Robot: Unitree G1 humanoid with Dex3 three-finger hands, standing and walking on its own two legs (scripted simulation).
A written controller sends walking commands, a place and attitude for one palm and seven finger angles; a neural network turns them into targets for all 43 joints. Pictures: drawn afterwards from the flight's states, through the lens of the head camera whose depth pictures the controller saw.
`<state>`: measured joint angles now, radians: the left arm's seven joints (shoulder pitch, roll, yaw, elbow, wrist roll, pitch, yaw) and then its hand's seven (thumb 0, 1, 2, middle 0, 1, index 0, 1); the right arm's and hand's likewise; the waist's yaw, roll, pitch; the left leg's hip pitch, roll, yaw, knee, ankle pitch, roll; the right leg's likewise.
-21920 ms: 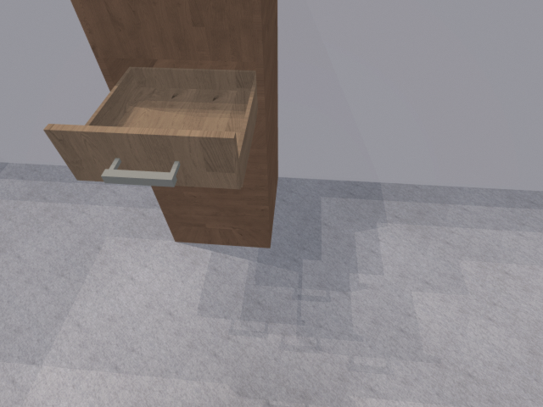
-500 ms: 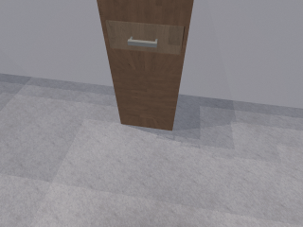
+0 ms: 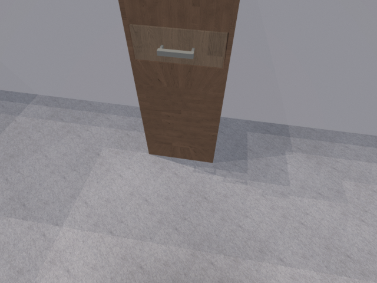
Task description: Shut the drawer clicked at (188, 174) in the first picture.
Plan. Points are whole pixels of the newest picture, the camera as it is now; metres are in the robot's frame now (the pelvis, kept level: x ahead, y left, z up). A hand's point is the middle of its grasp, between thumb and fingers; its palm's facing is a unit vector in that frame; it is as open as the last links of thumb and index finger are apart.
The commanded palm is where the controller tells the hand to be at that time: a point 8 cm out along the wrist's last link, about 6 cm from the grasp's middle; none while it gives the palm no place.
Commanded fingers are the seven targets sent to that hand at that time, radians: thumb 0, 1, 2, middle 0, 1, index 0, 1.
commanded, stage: stand and wait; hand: left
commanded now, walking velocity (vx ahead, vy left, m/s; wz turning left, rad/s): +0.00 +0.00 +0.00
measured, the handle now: (176, 51) +0.93 +0.09 +0.00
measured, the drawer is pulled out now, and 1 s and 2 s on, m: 0.00 0.00 0.00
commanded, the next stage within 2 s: none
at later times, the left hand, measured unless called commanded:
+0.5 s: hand out of the picture +0.06 +0.20 -0.17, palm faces +0.01 -0.96 -0.27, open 7.4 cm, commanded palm none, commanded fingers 0.00 0.90 0.90 -0.20 -0.30 -0.20 -0.30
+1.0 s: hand out of the picture +0.08 +0.22 -0.16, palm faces +0.00 -0.96 -0.29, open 7.4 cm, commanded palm none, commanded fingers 0.00 0.90 0.90 -0.20 -0.30 -0.20 -0.30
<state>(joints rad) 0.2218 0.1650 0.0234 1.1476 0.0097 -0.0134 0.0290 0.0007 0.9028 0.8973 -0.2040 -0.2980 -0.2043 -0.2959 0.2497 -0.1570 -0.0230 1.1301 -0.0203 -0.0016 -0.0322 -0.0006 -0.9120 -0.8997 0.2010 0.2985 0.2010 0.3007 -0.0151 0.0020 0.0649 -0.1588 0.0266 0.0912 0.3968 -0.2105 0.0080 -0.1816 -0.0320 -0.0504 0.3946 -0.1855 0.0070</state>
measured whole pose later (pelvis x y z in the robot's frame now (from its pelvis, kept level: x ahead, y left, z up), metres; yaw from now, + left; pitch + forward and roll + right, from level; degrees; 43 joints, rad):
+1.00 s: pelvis +0.01 -0.01 +0.00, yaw +0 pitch -1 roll +0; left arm 0.12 0.27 0.02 1.14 0.01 -0.02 0.01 0.00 0.90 0.90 -0.21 -0.30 -0.21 -0.30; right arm 0.14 -0.27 -0.02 1.13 -0.02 -0.01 -0.02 0.00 -0.91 -0.90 0.20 0.30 0.20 0.30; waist -0.02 0.01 0.06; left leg -0.11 0.03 0.08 0.32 -0.19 -0.01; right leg -0.13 -0.02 -0.06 0.32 -0.17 0.00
